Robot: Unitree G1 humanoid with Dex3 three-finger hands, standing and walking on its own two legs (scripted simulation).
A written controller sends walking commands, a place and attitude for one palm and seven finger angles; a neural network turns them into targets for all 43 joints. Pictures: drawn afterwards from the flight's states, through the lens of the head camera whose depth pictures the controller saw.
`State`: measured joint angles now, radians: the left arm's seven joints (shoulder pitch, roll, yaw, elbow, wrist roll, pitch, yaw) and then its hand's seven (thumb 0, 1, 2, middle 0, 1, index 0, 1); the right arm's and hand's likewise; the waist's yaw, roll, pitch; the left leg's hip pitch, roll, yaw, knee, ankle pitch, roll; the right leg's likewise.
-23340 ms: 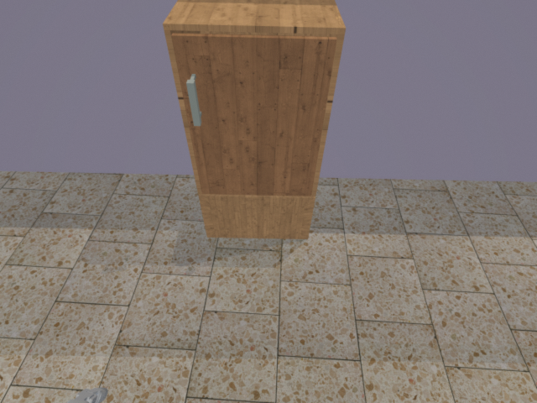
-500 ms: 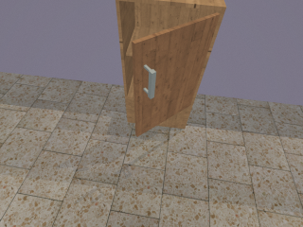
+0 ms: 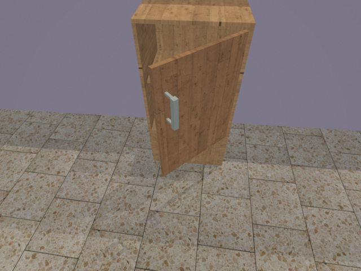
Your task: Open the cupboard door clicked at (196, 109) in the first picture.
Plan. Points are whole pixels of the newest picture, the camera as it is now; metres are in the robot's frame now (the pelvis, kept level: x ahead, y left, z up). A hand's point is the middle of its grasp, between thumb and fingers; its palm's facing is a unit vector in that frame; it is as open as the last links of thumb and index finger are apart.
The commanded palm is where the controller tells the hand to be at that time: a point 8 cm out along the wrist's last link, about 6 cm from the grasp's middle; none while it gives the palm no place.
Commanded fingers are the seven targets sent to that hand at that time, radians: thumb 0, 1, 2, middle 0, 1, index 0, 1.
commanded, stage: let the arm hang, fingers relaxed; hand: left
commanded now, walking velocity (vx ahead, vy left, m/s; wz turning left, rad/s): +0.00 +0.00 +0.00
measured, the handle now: (171, 111) +0.62 +0.07 -0.03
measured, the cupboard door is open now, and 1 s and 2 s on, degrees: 43 43 43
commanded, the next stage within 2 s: look to check the result in 0.20 s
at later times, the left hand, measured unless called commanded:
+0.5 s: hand out of the picture -0.01 +0.16 -0.17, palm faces +0.05 -0.98 -0.19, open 7.3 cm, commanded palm none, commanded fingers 0.00 0.90 0.90 -0.20 -0.30 -0.20 -0.30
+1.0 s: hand out of the picture +0.02 +0.16 -0.17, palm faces +0.04 -0.98 -0.19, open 7.3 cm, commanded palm none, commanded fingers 0.00 0.90 0.90 -0.20 -0.30 -0.20 -0.30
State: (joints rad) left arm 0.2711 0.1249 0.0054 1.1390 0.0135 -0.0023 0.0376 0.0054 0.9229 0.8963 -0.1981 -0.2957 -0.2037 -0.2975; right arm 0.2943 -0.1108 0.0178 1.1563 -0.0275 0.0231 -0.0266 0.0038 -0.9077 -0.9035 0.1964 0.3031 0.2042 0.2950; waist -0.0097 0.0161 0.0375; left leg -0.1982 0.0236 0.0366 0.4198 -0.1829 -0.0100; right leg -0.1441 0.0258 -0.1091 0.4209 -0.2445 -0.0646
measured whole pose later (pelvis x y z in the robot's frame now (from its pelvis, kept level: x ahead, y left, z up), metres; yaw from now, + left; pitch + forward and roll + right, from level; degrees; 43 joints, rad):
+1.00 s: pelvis +0.03 -0.01 +0.00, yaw -1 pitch -1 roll +1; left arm 0.27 0.13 0.02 1.14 0.01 -0.01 0.03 0.00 0.91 0.90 -0.20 -0.30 -0.20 -0.30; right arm 0.26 -0.14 0.01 1.15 -0.02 0.02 -0.04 0.01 -0.91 -0.90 0.20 0.30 0.20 0.30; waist 0.01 0.01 0.06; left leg -0.16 0.03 0.04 0.40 -0.21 -0.02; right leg -0.11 0.03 -0.10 0.40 -0.27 -0.07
